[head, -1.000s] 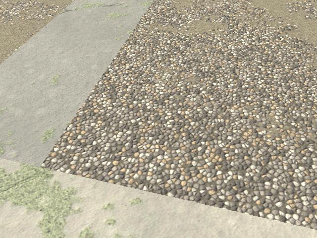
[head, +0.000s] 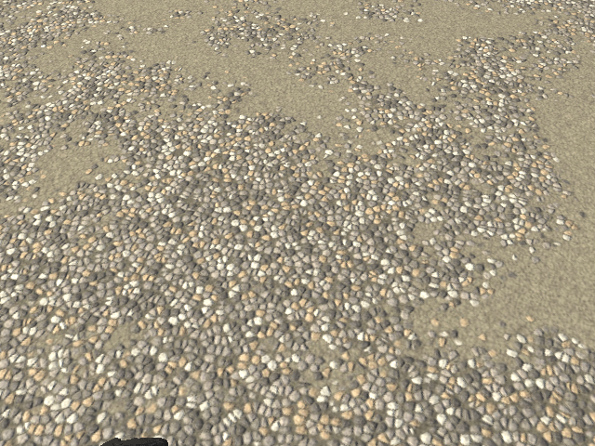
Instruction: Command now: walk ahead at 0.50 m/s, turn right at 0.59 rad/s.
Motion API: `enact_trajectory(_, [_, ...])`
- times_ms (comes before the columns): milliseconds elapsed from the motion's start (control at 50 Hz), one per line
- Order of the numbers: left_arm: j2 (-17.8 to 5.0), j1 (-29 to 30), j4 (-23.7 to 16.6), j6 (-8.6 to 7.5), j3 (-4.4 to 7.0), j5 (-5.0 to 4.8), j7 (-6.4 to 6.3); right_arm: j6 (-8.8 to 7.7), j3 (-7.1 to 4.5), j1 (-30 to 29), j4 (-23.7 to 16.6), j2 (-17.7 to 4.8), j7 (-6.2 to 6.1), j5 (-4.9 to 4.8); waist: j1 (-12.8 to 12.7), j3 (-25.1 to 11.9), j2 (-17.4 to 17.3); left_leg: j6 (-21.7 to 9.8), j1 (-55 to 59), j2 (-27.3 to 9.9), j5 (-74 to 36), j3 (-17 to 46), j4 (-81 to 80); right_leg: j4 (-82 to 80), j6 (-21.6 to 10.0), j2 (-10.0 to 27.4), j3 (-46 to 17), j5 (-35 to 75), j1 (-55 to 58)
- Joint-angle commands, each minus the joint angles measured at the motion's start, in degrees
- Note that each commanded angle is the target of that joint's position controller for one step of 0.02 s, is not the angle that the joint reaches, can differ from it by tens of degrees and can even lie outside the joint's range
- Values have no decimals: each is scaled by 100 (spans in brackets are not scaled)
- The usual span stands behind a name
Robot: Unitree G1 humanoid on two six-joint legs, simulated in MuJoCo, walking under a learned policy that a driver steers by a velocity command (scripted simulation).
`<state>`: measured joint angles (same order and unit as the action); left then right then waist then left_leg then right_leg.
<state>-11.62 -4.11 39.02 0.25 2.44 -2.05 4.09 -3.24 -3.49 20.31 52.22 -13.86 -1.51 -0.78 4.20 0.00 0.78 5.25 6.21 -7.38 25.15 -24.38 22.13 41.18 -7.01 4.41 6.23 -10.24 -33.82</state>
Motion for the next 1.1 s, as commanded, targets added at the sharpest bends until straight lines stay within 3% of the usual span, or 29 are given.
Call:
enact_trajectory(20, [-1162, -1486, -3, -154, 602, -9, -117, 80, -308, -254, -362, -1182, 11, -128, -1151, -603, -631, -972, -592, -744, -5945, 545, 2247, -1074, -481, -987, 407, -26, 2436])
enact_trajectory(40, [-1712, -2000, 75, -152, 772, 85, -214, -3, -175, -309, -555, -698, -39, 108, -1173, -854, 133, -666, -2452, -490, -2837, 728, 4021, -878, -761, 85, -1312, 507, 3927])
enact_trajectory(60, [-2001, -1754, -56, -230, 760, 83, -198, -226, 0, -170, -1007, -146, -61, 142, -580, -1465, 1321, -328, -4626, 791, 545, 1619, 5885, -1931, -1805, 1198, -4645, -873, 5274])
enact_trajectory(80, [-1479, -1893, -88, -328, 606, 104, -138, -471, -65, -844, -1177, -526, 11, -78, -906, -1777, 582, -402, -5103, 692, 410, 2783, 6387, -2641, -1694, 1379, -5175, -847, 5291])
enact_trajectory(100, [-1213, -1810, -83, -399, 537, 153, -139, -594, -67, -1157, -1321, -570, 57, -237, -907, -1234, 494, -509, -5489, 444, -119, 2790, 6303, -2545, -1451, 1292, -4349, -195, 4886])
enact_trajectory(120, [-1068, -1491, -156, -440, 478, 121, -144, -637, -38, -1180, -1296, -504, 17, -106, -690, -963, 60, -561, -5263, 195, -565, 2853, 5983, -2386, -1248, 1078, -3642, 474, 4096])
enact_trajectory(140, [-905, -1202, -251, -468, 411, 113, -167, -615, -76, -1152, -1327, -560, -5, 20, -503, -842, -11, -579, -4934, 46, -770, 2911, 5608, -2371, -1112, 852, -3136, 846, 3420])
enact_trajectory(180, [-759, -1045, -365, -515, 320, 179, -225, -466, -160, -941, -1366, -656, 34, 46, -283, -738, -73, -536, -4610, -65, -931, 2958, 5215, -2537, -1070, 632, -2801, 1057, 2777])
enact_trajectory(220, [-741, -1086, -327, -537, 285, 210, -302, -332, -139, -853, -1286, -546, 56, 63, -212, -593, -109, -442, -4709, -138, -1060, 2838, 4674, -2660, -1042, 621, -2400, 1269, 2490])
enact_trajectory(280, [-838, -1370, -151, -540, 279, 240, -395, -259, -35, -1398, -1317, -337, 79, 127, -418, -212, 103, -360, -4953, -196, -1931, 2681, 3658, -2831, -871, 500, -1804, 1565, 2180])
enact_trajectory(360, [-957, -1666, 82, -593, 290, 224, -442, -273, 30, -2108, -1387, -293, 168, 13, -775, 26, 300, -458, -4944, -17, -3117, 2504, 2284, -2966, -571, 503, -1335, 1342, 2489])
enact_trajectory(460, [-1009, -1876, 312, -571, 327, 209, -446, -295, 61, -2648, -1612, -236, 392, -72, -1023, 352, 298, -733, -5413, 216, -2927, 2406, 1439, -2773, -410, 848, -1073, 1586, 3571])
enact_trajectory(500, [-1095, -1716, 322, -511, 366, 188, -478, -304, 36, -2560, -1677, -278, 510, -77, -890, 329, 342, -925, -5188, 369, -2604, 2309, 1233, -2565, -283, 945, -872, 2408, 3813])
enact_trajectory(540, [-1238, -1490, 256, -481, 409, 176, -523, -278, -60, -2096, -1638, -461, 550, -20, -597, -84, 535, -1152, -4251, 751, -2110, 1986, 1259, -1979, -90, 885, -601, 4422, 3890])
enact_trajectory(580, [-1313, -1190, 182, -435, 418, 168, -569, -213, -275, -666, -1336, -873, 481, 24, 203, -832, 518, -1445, -2341, 1172, -2291, 1818, 926, -162, 233, 535, -201, 5466, 3502])
enact_trajectory(600, [-1049, -1232, 52, -482, 316, 273, -594, -168, -387, 250, -1202, -1303, 373, 69, 495, -1432, -161, -1764, -518, 294, -2827, 3095, 1091, 1746, 459, 231, -66, 3640, 2066])
enact_trajectory(620, [-269, -2168, -88, -609, 64, 376, -469, -229, -419, 284, -1203, -1638, 409, 49, -223, -2178, -1803, -2987, 1426, -1088, -1932, 6400, 456, 3943, 872, -1003, -677, -1906, -326])
enact_trajectory(640, [-826, -1758, -92, -771, 132, 250, -384, -183, -358, 496, -1239, -1207, 375, -15, 242, -2611, -1350, -2875, 1723, -1015, -1002, 7126, -253, 4487, 781, -834, -1502, -1878, -879])
enact_trajectory(660, [-990, -1205, -293, -843, 170, 63, -361, -150, -307, 151, -1332, -991, 307, -3, 261, -1799, -1021, -2572, 1137, -896, -990, 6321, -304, 4453, 713, -530, -1460, -1426, -1303])
enact_trajectory(680, [-953, -847, -416, -889, 127, 142, -411, -117, -269, -216, -1442, -911, 277, 0, 85, -1297, -232, -2392, 175, -698, -1452, 5741, -382, 4020, 665, -283, -1352, -998, -1172])
enact_trajectory(700, [-973, -623, -494, -883, 168, 270, -469, -117, -237, -511, -1526, -829, 283, 36, -137, -859, 113, -2335, -723, -505, -2047, 5320, -470, 3608, 685, -143, -1263, -832, -936])
enact_trajectory(740, [-943, -819, -544, -751, 211, 322, -512, -139, -193, -738, -1614, -720, 268, 111, -514, -592, -102, -2353, -1661, -256, -2591, 4891, -739, 3139, 733, 45, -1257, -742, -472])
enact_trajectory(780, [-833, -905, -501, -635, 189, 356, -557, -170, -198, -683, -1556, -748, 239, 57, -603, -461, -199, -2326, -2029, -127, -3067, 4518, -788, 2588, 851, 130, -1149, -699, -467])
enact_trajectory(880, [-532, 98, -653, -614, 68, 349, -556, -66, -247, -354, -1389, -948, 97, -61, -285, -353, -420, -1956, -2396, 358, -3092, 3912, -637, 547, 1088, -156, -939, 842, -186])
enact_trajectory(980, [-641, 905, -805, -751, 119, 195, -400, 59, -263, 69, -1314, -944, 65, -107, 85, -343, -647, -1838, -1779, 238, -2442, 4499, -160, -917, 1017, -533, -983, 1153, 163])
enact_trajectory(1020, [-772, 847, -800, -824, 199, 175, -343, 101, -279, 70, -1342, -940, 52, -89, 5, -352, -733, -1774, -1470, 134, -2303, 4895, 142, -1312, 882, -626, -1047, 761, 417])
enact_trajectory(1060, [-918, 218, -649, -890, 312, 173, -348, 100, -269, -174, -1448, -863, 59, -81, -393, -539, -874, -1591, -1550, 294, -2693, 4983, 671, -1760, 610, -639, -961, 731, 1422])
enact_trajectory(1080, [-1146, -463, -561, -912, 408, 256, -389, 53, -198, -338, -1563, -642, 89, -43, -749, -1038, -761, -1382, -2003, 519, -2810, 4712, 1562, -1620, 293, -117, -1316, 758, 2660])
enact_trajectory(1100, [-1534, -1446, -486, -888, 510, 312, -446, 6, -76, -286, -1714, -293, 96, 78, -1058, -1830, 72, -1114, -2936, 1018, -1310, 3994, 3238, -1533, -133, 1012, -2506, 819, 4266])
